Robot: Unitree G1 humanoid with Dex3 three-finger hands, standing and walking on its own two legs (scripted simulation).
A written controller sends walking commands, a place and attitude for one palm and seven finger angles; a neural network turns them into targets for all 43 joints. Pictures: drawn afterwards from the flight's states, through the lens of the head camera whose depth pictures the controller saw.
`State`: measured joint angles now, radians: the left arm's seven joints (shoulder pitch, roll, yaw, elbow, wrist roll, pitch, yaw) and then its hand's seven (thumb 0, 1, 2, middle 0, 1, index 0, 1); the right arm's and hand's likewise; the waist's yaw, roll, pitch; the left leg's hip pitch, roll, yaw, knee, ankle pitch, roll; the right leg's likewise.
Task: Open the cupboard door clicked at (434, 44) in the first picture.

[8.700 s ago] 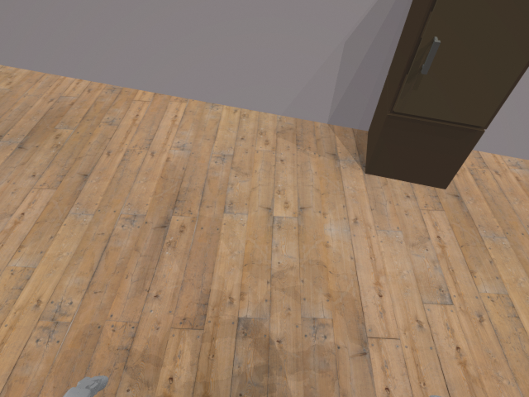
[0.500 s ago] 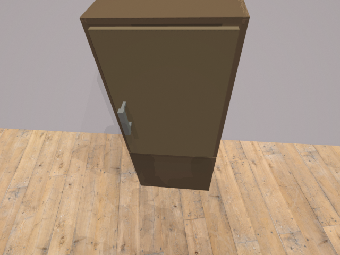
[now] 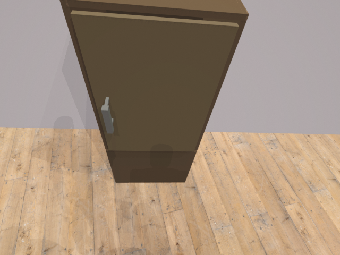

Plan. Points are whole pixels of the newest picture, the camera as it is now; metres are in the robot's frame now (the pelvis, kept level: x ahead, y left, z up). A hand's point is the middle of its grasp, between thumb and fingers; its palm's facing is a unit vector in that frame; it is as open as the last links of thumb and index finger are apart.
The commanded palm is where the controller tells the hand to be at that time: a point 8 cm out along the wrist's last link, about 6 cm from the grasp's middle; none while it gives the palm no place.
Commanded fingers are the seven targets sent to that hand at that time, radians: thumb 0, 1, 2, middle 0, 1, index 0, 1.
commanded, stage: come to a stop and stand still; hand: left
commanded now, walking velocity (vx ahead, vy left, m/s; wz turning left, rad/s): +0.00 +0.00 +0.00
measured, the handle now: (108, 115) +0.54 +0.21 -0.08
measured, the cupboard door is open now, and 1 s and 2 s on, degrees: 0 0 0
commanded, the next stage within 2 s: look again from close up in 0.44 s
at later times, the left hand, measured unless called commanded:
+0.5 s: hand out of the picture +0.06 +0.16 -0.18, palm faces +0.07 -0.98 -0.20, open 7.2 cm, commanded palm none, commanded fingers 0.00 0.90 0.90 -0.20 -0.30 -0.20 -0.30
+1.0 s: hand out of the picture +0.01 +0.18 -0.18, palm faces +0.02 -0.98 -0.19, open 7.4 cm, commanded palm none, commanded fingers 0.00 0.90 0.90 -0.20 -0.30 -0.20 -0.30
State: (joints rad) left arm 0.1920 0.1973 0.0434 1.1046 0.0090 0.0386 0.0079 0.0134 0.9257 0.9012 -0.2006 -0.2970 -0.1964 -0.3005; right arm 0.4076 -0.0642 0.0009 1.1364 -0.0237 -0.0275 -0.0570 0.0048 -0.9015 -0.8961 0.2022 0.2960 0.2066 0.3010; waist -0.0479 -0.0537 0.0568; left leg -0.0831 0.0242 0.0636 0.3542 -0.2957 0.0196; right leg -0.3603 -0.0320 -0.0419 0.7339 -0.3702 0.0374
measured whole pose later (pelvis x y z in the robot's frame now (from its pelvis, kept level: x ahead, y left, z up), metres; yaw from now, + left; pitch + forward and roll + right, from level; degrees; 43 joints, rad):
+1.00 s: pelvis +0.02 +0.01 -0.01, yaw +0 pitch -1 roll +0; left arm 0.29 0.16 -0.02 1.11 0.01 0.00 0.03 0.01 0.91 0.90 -0.20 -0.30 -0.20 -0.30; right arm 0.30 -0.16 0.02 1.08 -0.01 -0.02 -0.02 0.01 -0.93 -0.90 0.20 0.30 0.20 0.30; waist 0.01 0.01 0.04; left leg -0.16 0.00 0.11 0.47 -0.30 0.03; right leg -0.20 -0.07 -0.05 0.50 -0.28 0.04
